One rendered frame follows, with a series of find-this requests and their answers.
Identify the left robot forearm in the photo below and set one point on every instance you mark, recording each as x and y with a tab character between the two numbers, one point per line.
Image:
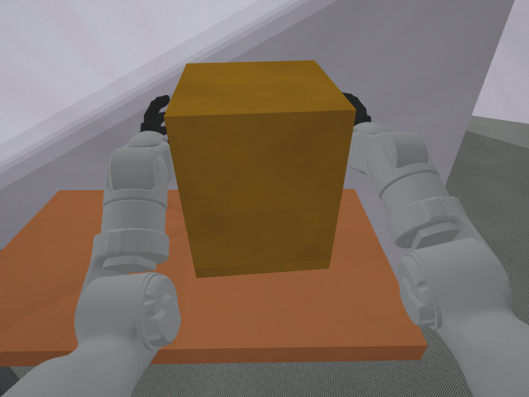
132	237

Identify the robot right hand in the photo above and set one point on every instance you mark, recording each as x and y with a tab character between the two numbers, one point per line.
361	114

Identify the robot left hand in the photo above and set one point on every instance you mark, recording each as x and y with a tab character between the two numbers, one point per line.
153	118

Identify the right robot upper arm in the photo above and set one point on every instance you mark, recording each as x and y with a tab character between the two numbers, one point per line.
458	289

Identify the left robot upper arm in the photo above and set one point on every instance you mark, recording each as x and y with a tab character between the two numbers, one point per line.
121	323

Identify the carton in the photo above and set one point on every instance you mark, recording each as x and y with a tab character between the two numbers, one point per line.
260	151

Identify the table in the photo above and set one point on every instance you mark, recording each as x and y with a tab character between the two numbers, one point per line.
350	312

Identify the right robot forearm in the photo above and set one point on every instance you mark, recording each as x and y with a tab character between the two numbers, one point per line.
421	212

